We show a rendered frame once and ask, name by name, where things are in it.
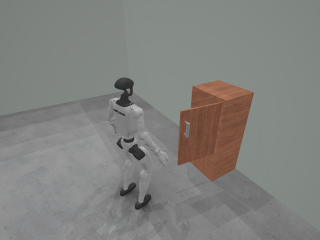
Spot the right robot thigh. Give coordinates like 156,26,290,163
132,145,152,180

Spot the robot right shin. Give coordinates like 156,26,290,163
138,172,152,203

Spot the robot left forearm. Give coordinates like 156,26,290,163
108,121,118,131

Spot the right robot hand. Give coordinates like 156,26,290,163
156,151,169,167

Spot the left robot upper arm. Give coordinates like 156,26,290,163
107,98,120,123

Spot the handle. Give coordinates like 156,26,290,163
184,121,190,138

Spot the right robot upper arm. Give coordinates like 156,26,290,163
131,106,147,140

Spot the robot right forearm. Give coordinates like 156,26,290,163
143,132,162,156

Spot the left robot hand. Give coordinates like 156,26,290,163
114,130,122,139

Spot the cupboard door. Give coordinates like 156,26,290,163
177,102,223,166

